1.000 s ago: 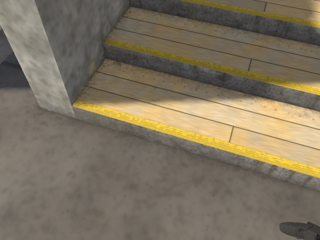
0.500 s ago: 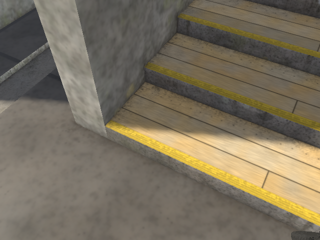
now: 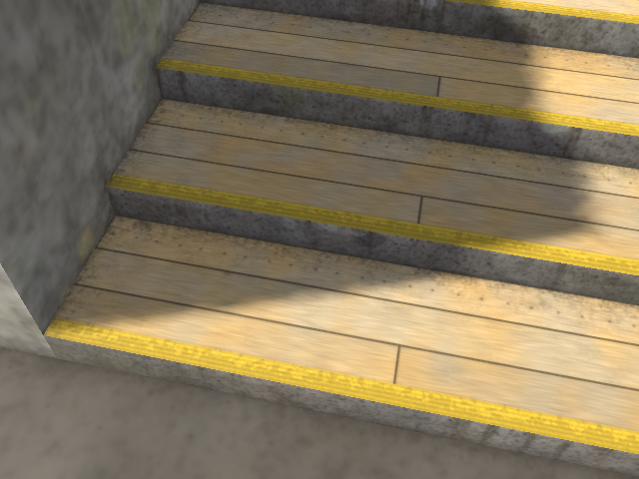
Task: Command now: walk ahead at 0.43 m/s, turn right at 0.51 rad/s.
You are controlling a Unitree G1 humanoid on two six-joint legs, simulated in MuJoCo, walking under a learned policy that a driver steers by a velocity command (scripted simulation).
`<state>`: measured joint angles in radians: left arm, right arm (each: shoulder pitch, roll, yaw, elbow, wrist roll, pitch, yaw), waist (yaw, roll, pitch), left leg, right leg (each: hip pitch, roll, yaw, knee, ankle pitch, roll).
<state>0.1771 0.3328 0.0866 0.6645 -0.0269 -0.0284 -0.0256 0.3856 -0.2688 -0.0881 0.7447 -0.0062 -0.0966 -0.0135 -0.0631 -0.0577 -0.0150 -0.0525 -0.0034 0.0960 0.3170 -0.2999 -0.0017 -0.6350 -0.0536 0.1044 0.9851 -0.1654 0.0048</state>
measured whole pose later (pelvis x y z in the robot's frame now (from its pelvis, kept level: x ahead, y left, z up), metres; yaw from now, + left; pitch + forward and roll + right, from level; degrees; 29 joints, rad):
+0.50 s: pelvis +0.27 -0.15 -0.06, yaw -18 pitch +3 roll +0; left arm 0.31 0.27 0.05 0.72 -0.01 -0.05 0.00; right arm 0.11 -0.30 -0.04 0.66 -0.03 -0.11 -0.01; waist 0.04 0.04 0.04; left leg -0.68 0.09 -0.07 0.93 -0.17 -0.07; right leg -0.18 0.14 0.11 0.37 -0.23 -0.11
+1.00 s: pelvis +0.53 -0.26 -0.06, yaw -29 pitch +4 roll +1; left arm 0.13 0.18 -0.03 0.54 0.00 -0.03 0.00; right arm 0.47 -0.23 -0.03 0.95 0.01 -0.04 -0.03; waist -0.03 -0.02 0.02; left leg -0.06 0.02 0.03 0.29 -0.30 -0.02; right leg -1.13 -0.08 0.02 1.73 -0.46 0.03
